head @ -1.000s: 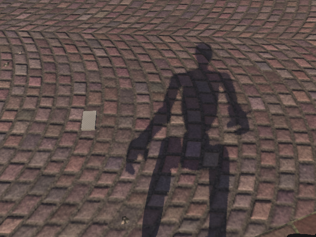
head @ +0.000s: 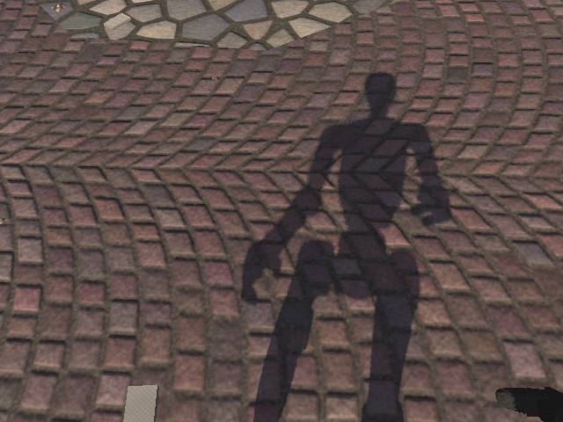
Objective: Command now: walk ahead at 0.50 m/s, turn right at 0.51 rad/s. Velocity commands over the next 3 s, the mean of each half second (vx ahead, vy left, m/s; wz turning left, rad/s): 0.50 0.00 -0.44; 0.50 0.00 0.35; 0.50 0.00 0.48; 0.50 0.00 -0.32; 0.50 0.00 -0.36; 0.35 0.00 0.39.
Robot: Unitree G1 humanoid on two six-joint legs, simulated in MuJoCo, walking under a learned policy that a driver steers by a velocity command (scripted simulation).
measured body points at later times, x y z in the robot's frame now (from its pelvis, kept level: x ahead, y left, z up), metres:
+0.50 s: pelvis +0.27 +0.01 +0.00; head +0.31 +0.00 +0.44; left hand +0.55 +0.19 -0.08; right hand +0.20 -0.27 -0.13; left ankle +0.22 +0.14 -0.75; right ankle +0.39 -0.18 -0.70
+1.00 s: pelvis +0.52 -0.07 -0.01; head +0.55 -0.06 +0.44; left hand +0.56 +0.22 -0.13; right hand +0.71 -0.32 -0.10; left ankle +0.69 +0.07 -0.70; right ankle +0.42 -0.18 -0.75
